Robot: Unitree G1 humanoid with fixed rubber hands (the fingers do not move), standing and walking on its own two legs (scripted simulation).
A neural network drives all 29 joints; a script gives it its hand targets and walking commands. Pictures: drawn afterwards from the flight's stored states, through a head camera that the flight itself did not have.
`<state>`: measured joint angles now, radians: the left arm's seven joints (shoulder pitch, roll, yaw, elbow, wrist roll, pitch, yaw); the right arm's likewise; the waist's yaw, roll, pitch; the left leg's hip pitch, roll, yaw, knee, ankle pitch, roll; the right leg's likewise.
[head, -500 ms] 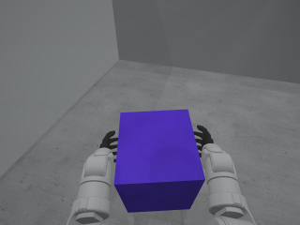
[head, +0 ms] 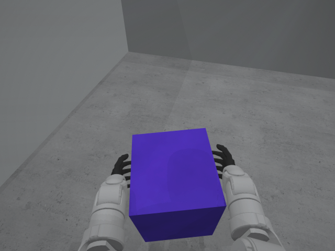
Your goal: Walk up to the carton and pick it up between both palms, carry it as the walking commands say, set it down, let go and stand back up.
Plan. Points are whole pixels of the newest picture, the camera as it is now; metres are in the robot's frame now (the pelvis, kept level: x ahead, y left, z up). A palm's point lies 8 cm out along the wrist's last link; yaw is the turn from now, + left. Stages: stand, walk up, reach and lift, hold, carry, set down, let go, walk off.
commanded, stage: set down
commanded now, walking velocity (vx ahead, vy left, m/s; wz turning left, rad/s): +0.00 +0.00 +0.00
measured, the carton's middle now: (174, 187) +0.31 +0.00 -0.05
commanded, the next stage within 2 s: none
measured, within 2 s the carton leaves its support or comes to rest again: neither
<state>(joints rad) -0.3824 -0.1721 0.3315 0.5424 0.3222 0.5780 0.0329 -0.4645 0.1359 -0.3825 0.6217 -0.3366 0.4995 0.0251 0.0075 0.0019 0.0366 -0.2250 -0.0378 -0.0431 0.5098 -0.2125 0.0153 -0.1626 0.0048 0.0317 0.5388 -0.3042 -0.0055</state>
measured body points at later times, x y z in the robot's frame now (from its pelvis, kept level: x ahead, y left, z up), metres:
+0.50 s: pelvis -0.02 +0.00 -0.03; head +0.13 +0.00 +0.40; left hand +0.31 +0.14 -0.11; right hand +0.32 -0.16 -0.11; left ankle +0.04 +0.12 -0.73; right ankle +0.00 -0.12 -0.73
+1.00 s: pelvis -0.04 +0.01 -0.09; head +0.17 +0.01 +0.30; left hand +0.34 +0.14 -0.20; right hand +0.36 -0.15 -0.19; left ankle +0.04 +0.12 -0.73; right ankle +0.00 -0.12 -0.73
